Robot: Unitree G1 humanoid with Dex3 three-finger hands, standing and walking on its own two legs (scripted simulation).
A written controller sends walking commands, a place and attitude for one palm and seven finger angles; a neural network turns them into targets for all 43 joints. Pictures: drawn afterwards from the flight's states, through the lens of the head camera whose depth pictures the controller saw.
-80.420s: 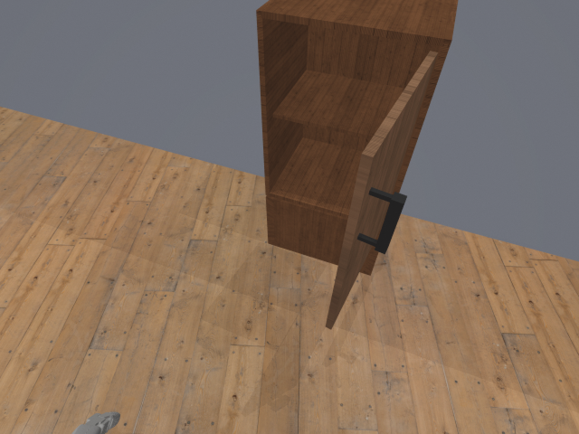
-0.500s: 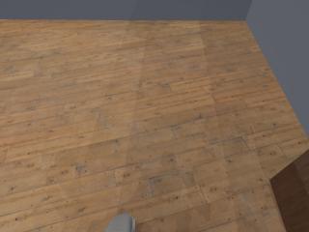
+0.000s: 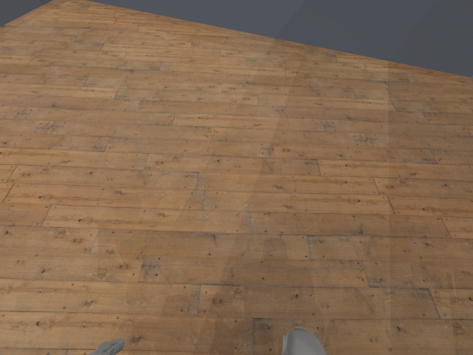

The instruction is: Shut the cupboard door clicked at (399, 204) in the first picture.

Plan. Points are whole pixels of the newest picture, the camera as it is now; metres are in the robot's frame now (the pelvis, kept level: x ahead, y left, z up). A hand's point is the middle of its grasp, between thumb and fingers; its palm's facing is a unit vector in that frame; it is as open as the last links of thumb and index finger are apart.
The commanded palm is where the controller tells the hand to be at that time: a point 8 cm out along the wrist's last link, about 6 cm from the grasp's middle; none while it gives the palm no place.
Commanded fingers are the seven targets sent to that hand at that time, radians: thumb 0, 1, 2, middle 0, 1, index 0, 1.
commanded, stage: walk to a spot facing it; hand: left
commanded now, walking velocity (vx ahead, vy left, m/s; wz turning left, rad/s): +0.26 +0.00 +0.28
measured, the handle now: out of the picture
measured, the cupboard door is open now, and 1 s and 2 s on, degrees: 2 2 2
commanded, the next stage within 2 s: turn to face it in 0.02 s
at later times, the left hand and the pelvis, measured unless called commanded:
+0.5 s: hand (175, 314) +0.22 +0.13 -0.17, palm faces +0.01 -0.97 -0.23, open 7.1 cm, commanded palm none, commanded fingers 0.00 0.90 0.90 -0.20 -0.30 -0.20 -0.30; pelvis +0.16 -0.06 +0.00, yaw -3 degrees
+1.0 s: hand (182, 255) +0.34 +0.14 -0.16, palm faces -0.32 -0.92 -0.23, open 7.4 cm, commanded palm none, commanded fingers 0.00 0.90 0.90 -0.20 -0.30 -0.20 -0.30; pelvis +0.19 -0.03 +0.00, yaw -23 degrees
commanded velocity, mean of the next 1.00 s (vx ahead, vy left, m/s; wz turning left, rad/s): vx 0.02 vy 0.00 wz -0.51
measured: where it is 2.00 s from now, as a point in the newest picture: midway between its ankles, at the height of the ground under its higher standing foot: outside the picture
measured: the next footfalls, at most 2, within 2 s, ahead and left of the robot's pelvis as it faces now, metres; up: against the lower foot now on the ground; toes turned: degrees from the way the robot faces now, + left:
right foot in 0.22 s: +0.23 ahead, -0.15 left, +0.00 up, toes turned -4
left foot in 0.66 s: +0.25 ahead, +0.08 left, +0.00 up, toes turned -7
